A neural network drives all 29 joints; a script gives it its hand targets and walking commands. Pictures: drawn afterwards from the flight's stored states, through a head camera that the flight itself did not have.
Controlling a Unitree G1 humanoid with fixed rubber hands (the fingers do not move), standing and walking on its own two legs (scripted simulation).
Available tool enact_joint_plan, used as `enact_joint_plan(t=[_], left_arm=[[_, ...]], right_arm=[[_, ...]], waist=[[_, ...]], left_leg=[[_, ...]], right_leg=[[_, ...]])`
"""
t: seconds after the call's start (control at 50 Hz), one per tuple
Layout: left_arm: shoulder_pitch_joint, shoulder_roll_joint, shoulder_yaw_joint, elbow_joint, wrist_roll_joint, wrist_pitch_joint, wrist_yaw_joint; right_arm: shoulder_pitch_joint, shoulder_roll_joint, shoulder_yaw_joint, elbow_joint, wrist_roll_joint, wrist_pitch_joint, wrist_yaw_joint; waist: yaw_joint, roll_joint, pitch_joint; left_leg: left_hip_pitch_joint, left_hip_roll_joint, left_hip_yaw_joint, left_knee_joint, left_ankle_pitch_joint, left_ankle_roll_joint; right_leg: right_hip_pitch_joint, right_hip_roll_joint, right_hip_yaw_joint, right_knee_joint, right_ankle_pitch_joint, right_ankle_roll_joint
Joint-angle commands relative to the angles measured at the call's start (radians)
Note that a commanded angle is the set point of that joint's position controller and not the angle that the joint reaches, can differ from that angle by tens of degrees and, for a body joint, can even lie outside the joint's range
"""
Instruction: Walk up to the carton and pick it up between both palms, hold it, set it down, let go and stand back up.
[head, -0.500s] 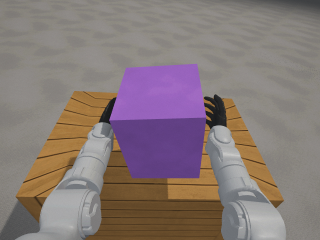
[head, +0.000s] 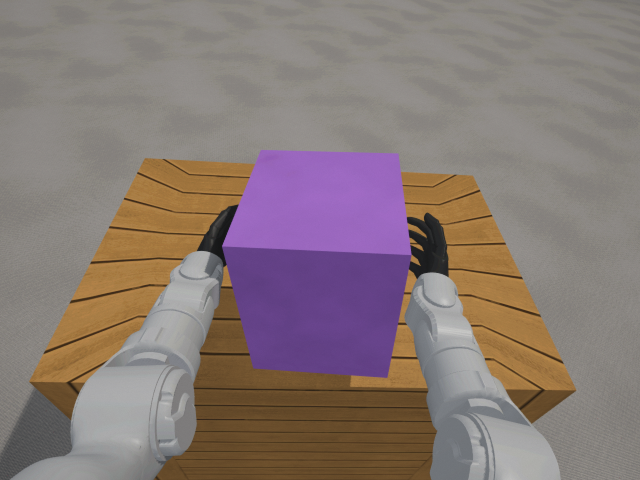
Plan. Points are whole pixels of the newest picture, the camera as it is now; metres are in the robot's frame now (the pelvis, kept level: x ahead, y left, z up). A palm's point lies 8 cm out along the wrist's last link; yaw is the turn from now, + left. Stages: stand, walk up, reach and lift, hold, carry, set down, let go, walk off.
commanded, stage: set down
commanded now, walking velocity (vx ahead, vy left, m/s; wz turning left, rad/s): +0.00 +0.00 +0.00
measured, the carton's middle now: (324, 263) +0.43 +0.00 +0.04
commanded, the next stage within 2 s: none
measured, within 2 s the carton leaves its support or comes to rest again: rests again in 1.14 s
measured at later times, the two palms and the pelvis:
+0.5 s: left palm (221, 267) +0.43 +0.15 +0.03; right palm (421, 289) +0.39 -0.14 +0.04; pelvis +0.01 +0.00 +0.00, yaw +0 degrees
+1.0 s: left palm (225, 267) +0.43 +0.14 +0.02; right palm (421, 293) +0.39 -0.15 +0.03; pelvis +0.01 +0.00 +0.00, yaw +0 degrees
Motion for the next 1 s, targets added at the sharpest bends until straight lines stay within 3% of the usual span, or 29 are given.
enact_joint_plan(t=[0.0, 0.04, 0.1, 0.12, 0.16, 0.2, 0.22, 0.24, 0.3, 0.32, 0.34, 0.36, 0.38, 0.42, 0.46, 0.5, 0.54, 0.58, 0.6, 0.62, 0.66, 0.68, 0.72, 0.8, 0.84, 0.88, 0.9, 0.94, 0.98], left_arm=[[-0.891, -0.629, -0.175, -0.256, -0.062, -0.138, -0.149], [-1.000, -0.690, -0.274, -0.348, -0.126, -0.225, -0.103], [-1.020, -0.770, -0.369, -0.346, -0.172, -0.302, -0.059], [-0.981, -0.736, -0.341, -0.290, -0.146, -0.308, -0.060], [-1.002, -0.662, -0.295, -0.229, -0.103, -0.315, -0.074], [-0.875, -0.556, -0.165, -0.096, -0.005, -0.264, -0.112], [-0.839, -0.528, -0.122, -0.061, 0.018, -0.235, -0.134], [-0.778, -0.502, -0.074, -0.021, 0.047, -0.201, -0.152], [-0.726, -0.498, -0.035, -0.011, 0.066, -0.164, -0.180], [-0.703, -0.505, -0.016, -0.011, 0.067, -0.154, -0.189], [-0.730, -0.526, -0.044, -0.037, 0.046, -0.159, -0.188], [-0.756, -0.536, -0.061, -0.065, 0.030, -0.176, -0.184], [-0.775, -0.551, -0.075, -0.087, 0.018, -0.199, -0.174], [-0.854, -0.601, -0.152, -0.151, -0.040, -0.254, -0.145], [-0.902, -0.667, -0.228, -0.182, -0.078, -0.319, -0.109], [-0.909, -0.695, -0.260, -0.192, -0.082, -0.364, -0.085], [-0.835, -0.682, -0.221, -0.139, -0.039, -0.377, -0.080], [-0.824, -0.635, -0.178, -0.075, 0.007, -0.366, -0.094], [-0.770, -0.591, -0.123, -0.006, 0.034, -0.346, -0.110], [-0.741, -0.570, -0.100, 0.017, 0.056, -0.328, -0.129], [-0.666, -0.522, -0.008, 0.076, 0.113, -0.278, -0.158], [-0.659, -0.536, -0.012, 0.072, 0.118, -0.262, -0.168], [-0.645, -0.557, -0.012, 0.076, 0.102, -0.261, -0.171], [-0.771, -0.609, -0.122, -0.033, 0.031, -0.329, -0.143], [-0.833, -0.638, -0.163, -0.054, -0.005, -0.383, -0.111], [-0.830, -0.631, -0.176, -0.056, -0.001, -0.404, -0.090], [-0.778, -0.609, -0.134, -0.021, 0.029, -0.403, -0.087], [-0.781, -0.592, -0.107, 0.006, 0.053, -0.409, -0.095], [-0.793, -0.592, -0.096, 0.033, 0.060, -0.413, -0.108]], right_arm=[[-0.797, 0.629, 0.201, -0.192, -0.164, -0.108, 0.142], [-0.838, 0.684, 0.241, -0.235, -0.161, -0.170, 0.154], [-0.821, 0.663, 0.267, -0.245, -0.172, -0.237, 0.161], [-0.781, 0.652, 0.260, -0.215, -0.189, -0.235, 0.157], [-0.694, 0.649, 0.208, -0.095, -0.224, -0.209, 0.157], [-0.619, 0.590, 0.171, -0.011, -0.254, -0.157, 0.156], [-0.603, 0.576, 0.137, 0.018, -0.265, -0.128, 0.152], [-0.596, 0.575, 0.135, 0.020, -0.261, -0.110, 0.148], [-0.603, 0.570, 0.138, 0.018, -0.233, -0.090, 0.144], [-0.606, 0.583, 0.137, 0.006, -0.238, -0.087, 0.140], [-0.625, 0.587, 0.144, -0.022, -0.228, -0.102, 0.138], [-0.647, 0.600, 0.162, -0.056, -0.225, -0.123, 0.139], [-0.669, 0.612, 0.176, -0.072, -0.230, -0.149, 0.143], [-0.725, 0.643, 0.204, -0.136, -0.223, -0.213, 0.142], [-0.767, 0.679, 0.224, -0.181, -0.245, -0.275, 0.150], [-0.724, 0.697, 0.245, -0.152, -0.253, -0.307, 0.158], [-0.671, 0.679, 0.217, -0.106, -0.300, -0.323, 0.165], [-0.621, 0.657, 0.173, -0.030, -0.335, -0.308, 0.163], [-0.604, 0.625, 0.169, 0.020, -0.328, -0.288, 0.161], [-0.584, 0.610, 0.163, 0.045, -0.319, -0.267, 0.158], [-0.552, 0.584, 0.137, 0.082, -0.321, -0.224, 0.156], [-0.550, 0.577, 0.129, 0.095, -0.316, -0.214, 0.153], [-0.596, 0.604, 0.153, 0.045, -0.284, -0.236, 0.152], [-0.647, 0.638, 0.157, -0.007, -0.307, -0.315, 0.145], [-0.699, 0.647, 0.160, -0.051, -0.321, -0.369, 0.156], [-0.696, 0.622, 0.152, -0.039, -0.327, -0.387, 0.169], [-0.662, 0.617, 0.146, -0.022, -0.345, -0.384, 0.175], [-0.648, 0.621, 0.127, 0.000, -0.369, -0.375, 0.176], [-0.657, 0.622, 0.109, 0.015, -0.382, -0.369, 0.171]], waist=[[-0.075, 0.067, -0.664], [-0.079, 0.103, -0.917], [-0.103, 0.127, -1.106], [-0.085, 0.123, -1.044], [-0.085, 0.118, -0.913], [-0.056, 0.045, -0.638], [-0.070, 0.031, -0.542], [-0.054, 0.027, -0.453], [-0.040, 0.007, -0.346], [-0.042, -0.013, -0.351], [-0.059, 0.010, -0.393], [-0.054, 0.019, -0.455], [-0.043, 0.019, -0.547], [-0.069, 0.052, -0.745], [-0.065, 0.099, -0.966], [-0.057, 0.118, -1.054], [-0.029, 0.098, -0.986], [-0.040, 0.098, -0.869], [-0.022, 0.070, -0.746], [-0.041, 0.048, -0.665], [-0.025, 0.020, -0.483], [-0.043, 0.026, -0.454], [-0.029, 0.024, -0.462], [-0.066, 0.053, -0.692], [-0.049, 0.105, -0.871], [-0.030, 0.115, -0.921], [-0.007, 0.094, -0.888], [-0.013, 0.071, -0.849], [-0.039, 0.051, -0.804]], left_leg=[[0.327, 0.052, -0.012, -0.087, 0.496, -0.127], [0.378, 0.064, -0.019, -0.022, 0.634, -0.158], [0.438, 0.091, -0.053, 0.056, 0.841, -0.199], [0.403, 0.087, -0.044, 0.059, 0.840, -0.193], [0.409, 0.093, -0.041, 0.049, 0.781, -0.182], [0.286, 0.075, -0.020, -0.028, 0.579, -0.144], [0.242, 0.064, -0.010, -0.063, 0.501, -0.128], [0.204, 0.044, 0.005, -0.087, 0.436, -0.107], [0.186, 0.048, -0.001, -0.112, 0.430, -0.090], [0.173, 0.043, 0.005, -0.106, 0.414, -0.083], [0.181, 0.045, 0.000, -0.102, 0.431, -0.092], [0.200, 0.051, -0.004, -0.077, 0.483, -0.102], [0.223, 0.055, -0.006, -0.056, 0.523, -0.109], [0.269, 0.062, -0.019, -0.004, 0.637, -0.135], [0.304, 0.077, -0.031, 0.050, 0.748, -0.167], [0.338, 0.086, -0.039, 0.084, 0.870, -0.182], [0.336, 0.094, -0.043, 0.097, 0.866, -0.180], [0.324, 0.098, -0.031, 0.083, 0.839, -0.171], [0.294, 0.091, -0.023, 0.060, 0.755, -0.157], [0.248, 0.079, -0.014, 0.028, 0.700, -0.145], [0.177, 0.059, -0.004, -0.030, 0.547, -0.109], [0.186, 0.061, -0.012, -0.036, 0.549, -0.104], [0.191, 0.059, -0.008, -0.032, 0.562, -0.101], [0.246, 0.082, -0.022, 0.045, 0.712, -0.146], [0.293, 0.102, -0.036, 0.088, 0.798, -0.167], [0.291, 0.101, -0.025, 0.109, 0.799, -0.174], [0.286, 0.099, -0.013, 0.101, 0.777, -0.171], [0.235, 0.093, -0.005, 0.088, 0.712, -0.159], [0.207, 0.087, 0.006, 0.070, 0.633, -0.156]], right_leg=[[0.114, -0.025, -0.037, 0.027, 0.476, 0.025], [0.049, -0.012, -0.044, 0.050, 0.527, 0.013], [-0.070, 0.008, -0.066, 0.048, 0.544, -0.013], [-0.090, 0.000, -0.062, 0.037, 0.538, -0.016], [-0.142, -0.010, -0.062, 0.014, 0.454, -0.027], [-0.024, -0.030, -0.045, 0.006, 0.443, -0.014], [0.025, -0.040, -0.034, 0.011, 0.458, -0.007], [0.084, -0.052, -0.020, 0.019, 0.496, 0.010], [0.138, -0.049, -0.027, 0.037, 0.527, 0.035], [0.157, -0.055, -0.022, 0.042, 0.575, 0.044], [0.152, -0.050, -0.026, 0.052, 0.571, 0.039], [0.136, -0.043, -0.027, 0.061, 0.589, 0.038], [0.130, -0.039, -0.025, 0.070, 0.616, 0.036], [0.088, -0.029, -0.034, 0.084, 0.653, 0.025], [0.014, -0.017, -0.040, 0.099, 0.653, 0.007], [-0.065, -0.016, -0.048, 0.095, 0.683, -0.003], [-0.158, -0.010, -0.053, 0.076, 0.577, -0.021], [-0.171, -0.019, -0.065, 0.061, 0.548, -0.025], [-0.123, -0.029, -0.050, 0.054, 0.528, -0.024], [-0.045, -0.034, -0.045, 0.055, 0.555, -0.014], [0.034, -0.053, -0.017, 0.060, 0.566, 0.006], [0.040, -0.053, -0.023, 0.069, 0.592, 0.013], [0.047, -0.041, -0.033, 0.075, 0.586, 0.022], [-0.014, -0.028, -0.036, 0.089, 0.641, 0.004], [-0.136, -0.013, -0.059, 0.087, 0.553, -0.014], [-0.190, -0.005, -0.058, 0.077, 0.480, -0.026], [-0.193, -0.012, -0.055, 0.068, 0.474, -0.028], [-0.170, -0.021, -0.045, 0.074, 0.479, -0.030], [-0.145, -0.030, -0.050, 0.084, 0.473, -0.021]])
